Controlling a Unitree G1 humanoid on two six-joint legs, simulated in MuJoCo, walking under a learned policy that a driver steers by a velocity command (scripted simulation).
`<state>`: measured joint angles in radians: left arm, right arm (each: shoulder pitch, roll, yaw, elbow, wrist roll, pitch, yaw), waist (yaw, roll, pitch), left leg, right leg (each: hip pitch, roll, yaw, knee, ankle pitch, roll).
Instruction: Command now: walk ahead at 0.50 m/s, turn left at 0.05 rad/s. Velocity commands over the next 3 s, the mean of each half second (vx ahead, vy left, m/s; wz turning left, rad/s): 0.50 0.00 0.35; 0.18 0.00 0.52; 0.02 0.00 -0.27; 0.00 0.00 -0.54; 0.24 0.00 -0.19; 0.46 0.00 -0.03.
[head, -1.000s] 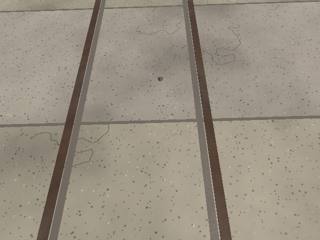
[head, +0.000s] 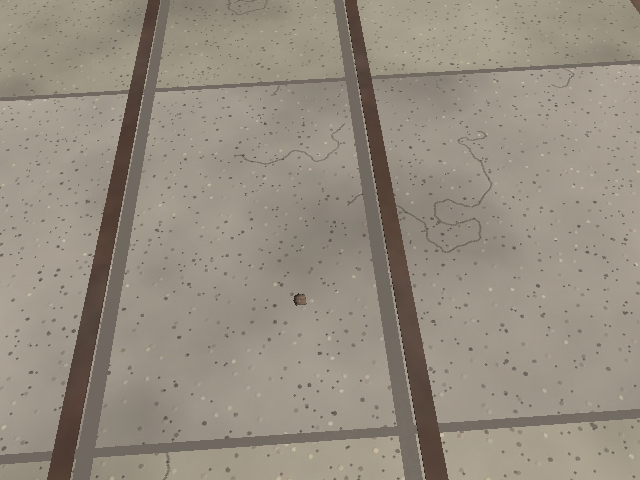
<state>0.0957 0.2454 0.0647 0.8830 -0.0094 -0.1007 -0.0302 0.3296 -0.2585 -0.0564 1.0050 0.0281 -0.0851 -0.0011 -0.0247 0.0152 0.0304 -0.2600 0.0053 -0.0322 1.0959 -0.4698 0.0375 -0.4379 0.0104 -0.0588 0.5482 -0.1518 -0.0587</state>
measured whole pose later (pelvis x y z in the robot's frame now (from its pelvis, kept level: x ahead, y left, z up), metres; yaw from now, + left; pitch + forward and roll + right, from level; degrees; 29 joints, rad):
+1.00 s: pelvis +0.46 +0.09 +0.00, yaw +30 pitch +3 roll -1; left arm 0.08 0.27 0.05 0.76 0.03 -0.06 0.01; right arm 0.18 -0.30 -0.08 0.72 0.00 0.02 -0.04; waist -0.02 0.02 0.01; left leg -0.30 -0.13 -0.20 0.70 -0.45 0.03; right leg -0.42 0.04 0.05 0.51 -0.13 -0.01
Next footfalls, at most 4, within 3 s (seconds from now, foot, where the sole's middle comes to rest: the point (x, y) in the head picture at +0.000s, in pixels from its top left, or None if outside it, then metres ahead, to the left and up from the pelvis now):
0.48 left None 0.41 0.17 -0.76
0.96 right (316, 405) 0.62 0.04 -0.76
1.30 left None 0.44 0.23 -0.76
1.70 right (345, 435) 0.55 -0.02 -0.76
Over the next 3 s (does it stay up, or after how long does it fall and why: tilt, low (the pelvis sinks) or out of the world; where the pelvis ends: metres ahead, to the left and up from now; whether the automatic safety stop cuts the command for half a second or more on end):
stays up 0.82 0.02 0.00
